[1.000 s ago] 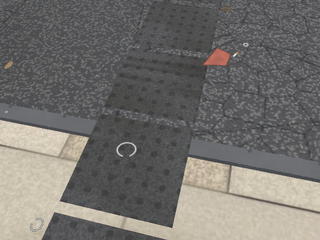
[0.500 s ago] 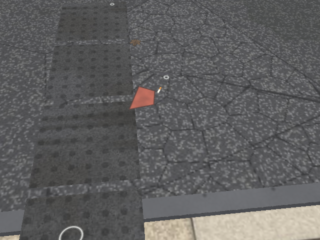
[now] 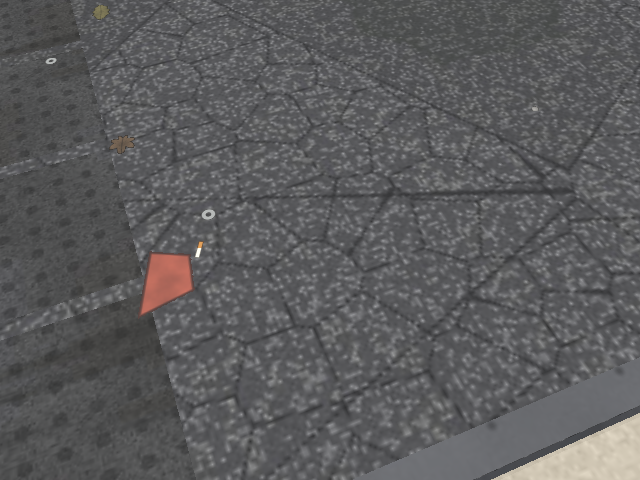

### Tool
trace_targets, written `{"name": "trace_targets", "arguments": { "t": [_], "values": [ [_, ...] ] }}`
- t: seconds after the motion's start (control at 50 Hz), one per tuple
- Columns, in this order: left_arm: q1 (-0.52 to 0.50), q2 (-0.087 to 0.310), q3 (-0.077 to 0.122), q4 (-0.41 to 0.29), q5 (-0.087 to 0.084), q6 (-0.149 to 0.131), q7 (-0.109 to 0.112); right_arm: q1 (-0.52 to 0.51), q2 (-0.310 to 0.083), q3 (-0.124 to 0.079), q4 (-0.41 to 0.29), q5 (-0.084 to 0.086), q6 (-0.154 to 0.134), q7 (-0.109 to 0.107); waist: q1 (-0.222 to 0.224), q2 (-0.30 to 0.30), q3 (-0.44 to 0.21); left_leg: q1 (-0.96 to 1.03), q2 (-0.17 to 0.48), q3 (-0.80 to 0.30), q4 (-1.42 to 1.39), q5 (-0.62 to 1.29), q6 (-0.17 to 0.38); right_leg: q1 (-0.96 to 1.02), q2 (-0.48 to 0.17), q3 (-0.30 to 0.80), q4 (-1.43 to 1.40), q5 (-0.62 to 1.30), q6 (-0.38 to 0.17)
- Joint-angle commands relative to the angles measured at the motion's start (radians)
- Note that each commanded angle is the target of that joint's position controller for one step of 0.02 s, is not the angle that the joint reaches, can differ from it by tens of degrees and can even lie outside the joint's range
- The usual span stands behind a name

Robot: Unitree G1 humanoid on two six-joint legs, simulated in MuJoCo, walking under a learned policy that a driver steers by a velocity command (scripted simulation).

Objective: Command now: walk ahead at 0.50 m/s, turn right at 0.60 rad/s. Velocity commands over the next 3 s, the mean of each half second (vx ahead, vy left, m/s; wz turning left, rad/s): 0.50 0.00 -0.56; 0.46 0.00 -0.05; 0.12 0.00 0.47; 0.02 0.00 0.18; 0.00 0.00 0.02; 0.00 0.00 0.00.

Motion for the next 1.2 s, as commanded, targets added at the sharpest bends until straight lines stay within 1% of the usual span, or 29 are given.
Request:
{"name": "trace_targets", "arguments": {
  "t": [0.02, 0.1, 0.16, 0.22, 0.26, 0.28, 0.3, 0.32, 0.34, 0.36, 0.38, 0.4, 0.44, 0.52, 0.6, 0.7, 0.74, 0.76, 0.78, 0.8, 0.82, 0.84, 0.86, 0.88, 0.9, 0.94, 0.98, 1.08, 1.2],
  "values": [
    [-0.039, 0.161, 0.044, -0.069, 0.000, -0.024, 0.023, 0.015, -0.079, -0.022, -0.055, -0.013, 0.007, -0.005, -0.035, -0.065, -0.084, -0.058, 0.003, 0.006, -0.123, 0.112, -0.040, 0.046, -0.242, 0.258, -0.193, 0.250, -0.196],
    [0.015, 0.175, 0.049, -0.035, -0.009, -0.013, 0.038, -0.144, -0.039, -0.004, -0.091, -0.004, 0.002, 0.006, 0.028, -0.094, -0.051, 0.025, -0.058, 0.012, -0.432, 0.365, -0.049, -0.008, -0.184, 0.209, -0.176, 0.125, -0.134],
    [0.063, 0.179, 0.051, -0.006, -0.018, -0.008, 0.040, -0.202, -0.062, -0.010, -0.113, 0.012, -0.008, 0.018, 0.049, -0.106, -0.045, 0.074, -0.085, -0.010, -0.531, 0.400, -0.036, 0.024, -0.210, 0.273, -0.135, 0.050, -0.117],
    [0.068, 0.167, 0.051, 0.007, -0.018, 0.000, 0.044, -0.175, -0.099, -0.028, -0.114, 0.016, -0.018, 0.024, 0.025, -0.139, -0.051, 0.114, -0.089, -0.034, -0.582, 0.291, -0.001, 0.106, -0.243, 0.362, -0.045, 0.035, -0.095],
    [0.051, 0.140, 0.043, 0.004, -0.014, 0.007, 0.043, -0.054, -0.120, -0.046, -0.085, 0.012, -0.025, 0.017, -0.040, -0.154, -0.089, 0.278, -0.096, -0.003, -0.633, 0.243, 0.041, 0.100, -0.208, 0.367, 0.060, 0.086, -0.060],
    [0.052, 0.086, 0.023, -0.006, -0.007, 0.005, 0.039, 0.065, -0.156, -0.061, -0.073, -0.005, -0.031, 0.011, -0.095, -0.106, -0.196, 0.492, 0.001, -0.079, -0.617, 0.224, 0.093, 0.033, -0.152, 0.311, 0.262, 0.059, -0.024],
    [0.152, 0.021, 0.003, -0.027, -0.012, -0.001, 0.040, 0.191, -0.238, -0.080, -0.060, -0.024, -0.026, 0.003, -0.087, 0.115, -0.354, 0.847, 0.229, -0.420, -0.651, 0.102, 0.217, -0.246, -0.021, 0.173, 0.605, -0.229, 0.051],
    [0.203, 0.064, 0.002, -0.040, -0.033, -0.009, 0.041, 0.237, -0.228, -0.083, -0.030, -0.002, -0.014, 0.016, -0.073, 0.321, -0.391, 0.927, 0.345, -0.785, -0.769, -0.196, 0.299, -0.477, -0.033, 0.134, 0.820, -0.447, 0.077],
    [0.131, 0.154, 0.024, -0.022, -0.038, -0.004, 0.042, 0.183, -0.135, -0.059, -0.050, 0.009, -0.009, 0.013, -0.096, 0.171, -0.250, 0.816, 0.306, -0.689, -0.807, -0.323, 0.260, -0.541, -0.092, 0.154, 0.904, -0.361, 0.088],
    [0.040, 0.176, 0.032, -0.035, -0.026, 0.003, 0.042, 0.136, -0.100, -0.048, -0.056, 0.006, 0.000, 0.008, -0.099, 0.095, -0.152, 0.690, 0.263, -0.519, -0.810, -0.234, 0.218, -0.535, -0.126, 0.111, 0.905, -0.281, 0.092],
    [-0.003, 0.158, 0.031, -0.043, -0.013, 0.004, 0.041, 0.100, -0.080, -0.039, -0.050, -0.003, 0.004, 0.008, -0.082, 0.055, -0.090, 0.570, 0.212, -0.404, -0.829, -0.106, 0.206, -0.497, -0.151, 0.098, 0.859, -0.223, 0.092],
    [-0.017, 0.136, 0.031, -0.045, -0.009, 0.005, 0.037, 0.082, -0.058, -0.030, -0.040, -0.009, 0.003, 0.008, -0.060, 0.065, -0.055, 0.494, 0.172, -0.320, -0.853, -0.014, 0.201, -0.459, -0.175, 0.102, 0.808, -0.185, 0.088],
    [0.005, 0.087, 0.021, -0.036, -0.017, 0.010, 0.031, 0.081, -0.048, -0.028, -0.021, -0.007, -0.006, 0.009, -0.036, 0.094, -0.048, 0.427, 0.137, -0.217, -0.896, 0.089, 0.208, -0.392, -0.187, 0.083, 0.743, -0.157, 0.086],
    [-0.073, 0.048, 0.003, -0.055, -0.001, 0.003, 0.024, 0.109, -0.096, -0.042, 0.019, 0.008, -0.015, 0.011, -0.038, 0.048, -0.037, 0.453, 0.150, -0.113, -0.942, 0.265, 0.251, -0.432, -0.199, 0.064, 0.543, -0.039, 0.099],
    [-0.201, 0.025, -0.015, -0.074, -0.002, -0.020, 0.000, 0.143, -0.127, -0.045, 0.048, 0.023, 0.002, 0.006, -0.080, 0.041, -0.019, 0.454, 0.112, 0.004, -0.948, 0.331, 0.222, -0.354, -0.192, -0.011, 0.292, 0.145, 0.102],
    [-0.310, 0.051, -0.011, -0.111, -0.013, -0.029, -0.018, 0.227, -0.161, -0.051, 0.101, 0.039, 0.029, 0.004, -0.097, 0.060, 0.007, 0.559, 0.169, 0.006, -0.908, 0.387, 0.200, -0.306, -0.160, -0.042, 0.146, 0.098, 0.067],
    [-0.245, 0.084, 0.005, -0.097, -0.006, -0.031, -0.019, 0.214, -0.178, -0.054, 0.109, 0.044, 0.041, -0.001, -0.038, 0.072, -0.036, 0.587, 0.167, 0.033, -0.804, 0.605, 0.175, -0.173, -0.122, -0.073, 0.089, 0.058, 0.032],
    [-0.122, 0.117, 0.027, -0.057, 0.000, -0.030, -0.014, 0.208, -0.169, -0.048, 0.111, 0.046, 0.045, -0.005, 0.031, 0.059, -0.113, 0.557, 0.129, 0.078, -0.655, 0.740, 0.150, 0.013, -0.093, -0.098, 0.052, 0.083, 0.004],
    [0.039, 0.171, 0.052, -0.013, 0.003, -0.025, -0.003, 0.209, -0.135, -0.032, 0.102, 0.032, 0.043, -0.009, 0.103, 0.034, -0.224, 0.422, 0.083, 0.117, -0.441, 0.660, 0.112, 0.275, -0.146, -0.039, 0.081, 0.097, -0.032],
    [0.157, 0.278, 0.073, 0.000, 0.025, -0.018, 0.011, 0.274, -0.030, 0.006, 0.058, 0.008, 0.028, -0.002, 0.100, -0.183, -0.376, 0.027, -0.051, 0.146, -0.040, 0.221, 0.041, 0.661, -0.427, 0.390, 0.065, -0.007, -0.169],
    [0.171, 0.236, 0.060, 0.002, 0.010, -0.017, 0.012, 0.277, -0.038, 0.008, 0.071, 0.020, 0.009, 0.000, 0.103, -0.258, -0.462, -0.117, -0.118, -0.004, 0.147, -0.270, 0.036, 0.680, -0.522, 0.672, -0.078, -0.108, -0.231],
    [0.114, 0.178, 0.039, 0.006, 0.007, -0.022, 0.010, 0.206, -0.123, -0.019, 0.053, 0.051, 0.000, 0.006, 0.102, -0.187, -0.304, -0.209, -0.061, -0.046, 0.211, -0.229, 0.047, 0.560, -0.490, 0.535, -0.097, -0.147, -0.184],
    [0.057, 0.142, 0.027, 0.006, 0.004, -0.026, 0.009, 0.148, -0.121, -0.020, 0.039, 0.058, -0.001, 0.008, 0.076, -0.156, -0.201, -0.210, -0.015, -0.023, 0.177, -0.143, 0.056, 0.427, -0.443, 0.386, -0.118, -0.116, -0.148],
    [-0.013, 0.109, 0.016, 0.008, 0.010, -0.031, 0.005, 0.124, -0.108, -0.022, 0.040, 0.044, 0.005, 0.004, 0.040, -0.118, -0.124, -0.173, 0.009, -0.013, 0.120, -0.074, 0.046, 0.297, -0.402, 0.285, -0.153, 0.016, -0.127],
    [-0.065, 0.079, 0.008, 0.007, 0.018, -0.042, 0.002, 0.144, -0.102, -0.028, 0.053, 0.033, 0.021, -0.001, 0.000, -0.135, -0.091, -0.104, 0.030, -0.023, 0.077, -0.029, 0.035, 0.203, -0.368, 0.192, -0.176, 0.183, -0.108],
    [-0.114, 0.073, 0.012, 0.022, 0.028, -0.061, 0.001, 0.214, -0.058, -0.025, 0.082, 0.031, 0.054, -0.007, -0.051, -0.133, -0.092, 0.010, 0.017, -0.019, 0.059, 0.009, 0.004, 0.095, -0.351, 0.065, -0.196, 0.462, -0.110],
    [-0.142, 0.089, 0.018, 0.039, 0.035, -0.070, 0.011, 0.199, -0.043, -0.026, 0.068, 0.026, 0.071, -0.013, -0.070, -0.119, -0.072, 0.004, 0.002, -0.016, 0.001, 0.073, -0.019, 0.056, -0.347, -0.030, -0.211, 0.581, -0.111],
    [-0.125, 0.126, 0.026, 0.075, 0.026, -0.043, 0.050, 0.045, -0.005, -0.012, -0.007, 0.012, 0.069, 0.017, -0.015, -0.099, -0.069, 0.047, -0.017, 0.047, -0.339, 0.344, -0.010, 0.103, -0.319, -0.170, -0.198, 0.566, -0.084],
    [-0.128, 0.169, 0.047, 0.101, -0.014, 0.009, 0.067, 0.021, -0.062, -0.039, -0.080, 0.006, 0.083, 0.055, -0.027, -0.101, -0.086, 0.058, -0.054, 0.093, -0.463, 0.163, 0.064, 0.249, -0.387, -0.167, -0.001, 0.631, -0.048]
  ]
}}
